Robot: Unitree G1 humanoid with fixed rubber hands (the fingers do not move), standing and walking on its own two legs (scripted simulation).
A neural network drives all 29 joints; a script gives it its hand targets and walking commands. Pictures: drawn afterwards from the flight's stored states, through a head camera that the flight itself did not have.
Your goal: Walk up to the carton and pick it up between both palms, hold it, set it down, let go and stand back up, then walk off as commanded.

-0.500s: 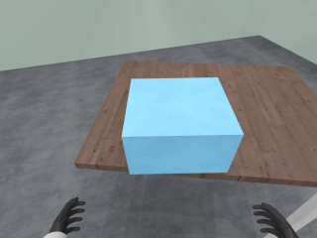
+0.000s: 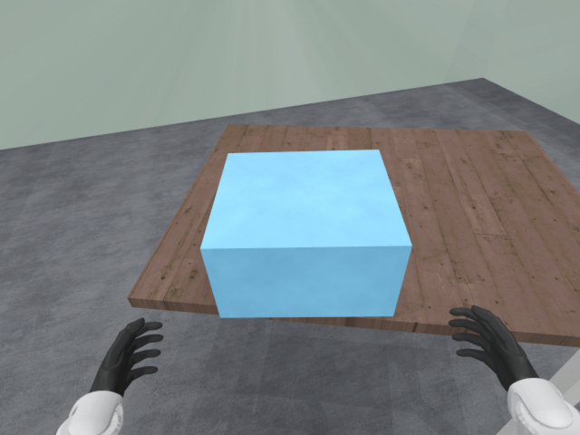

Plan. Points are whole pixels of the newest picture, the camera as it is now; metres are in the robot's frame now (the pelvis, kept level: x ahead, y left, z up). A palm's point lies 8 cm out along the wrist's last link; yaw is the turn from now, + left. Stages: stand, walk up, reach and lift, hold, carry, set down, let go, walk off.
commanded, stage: reach and lift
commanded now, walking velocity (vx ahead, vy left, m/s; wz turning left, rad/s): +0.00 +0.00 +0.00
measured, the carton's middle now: (304, 228) +0.46 +0.02 +0.07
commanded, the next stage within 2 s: none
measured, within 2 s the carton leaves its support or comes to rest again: neither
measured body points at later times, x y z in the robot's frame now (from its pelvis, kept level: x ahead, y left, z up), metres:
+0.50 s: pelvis +0.04 +0.03 +0.00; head +0.04 +0.03 +0.45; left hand +0.27 +0.24 +0.10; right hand +0.28 -0.22 +0.07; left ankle +0.04 +0.17 -0.74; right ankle +0.05 -0.09 -0.74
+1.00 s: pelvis +0.03 +0.04 +0.00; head +0.03 +0.03 +0.45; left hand +0.33 +0.24 +0.13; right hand +0.32 -0.22 +0.12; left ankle +0.04 +0.17 -0.74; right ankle +0.05 -0.09 -0.74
